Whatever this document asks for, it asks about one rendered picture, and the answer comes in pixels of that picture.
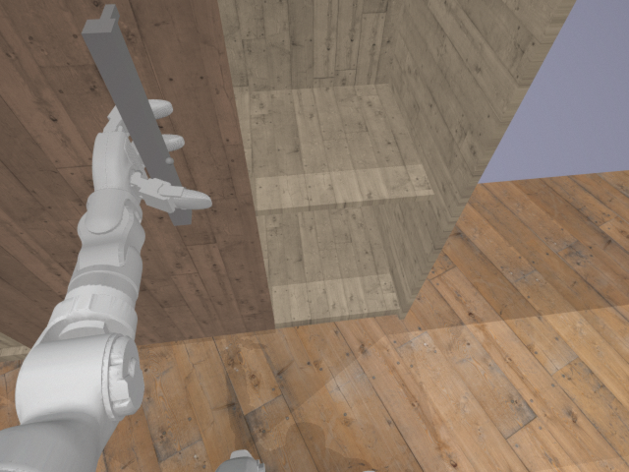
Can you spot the left robot shin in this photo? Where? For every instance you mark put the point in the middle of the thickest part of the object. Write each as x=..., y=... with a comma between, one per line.
x=240, y=453

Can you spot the left robot upper arm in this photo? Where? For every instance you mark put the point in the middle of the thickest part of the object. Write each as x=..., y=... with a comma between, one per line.
x=73, y=393

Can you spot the robot left hand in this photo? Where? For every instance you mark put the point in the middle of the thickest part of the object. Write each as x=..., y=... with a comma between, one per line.
x=115, y=160

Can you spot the handle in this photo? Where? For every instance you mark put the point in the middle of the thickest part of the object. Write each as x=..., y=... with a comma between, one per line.
x=110, y=53

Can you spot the robot left forearm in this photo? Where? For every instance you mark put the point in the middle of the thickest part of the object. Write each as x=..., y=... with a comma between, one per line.
x=105, y=284

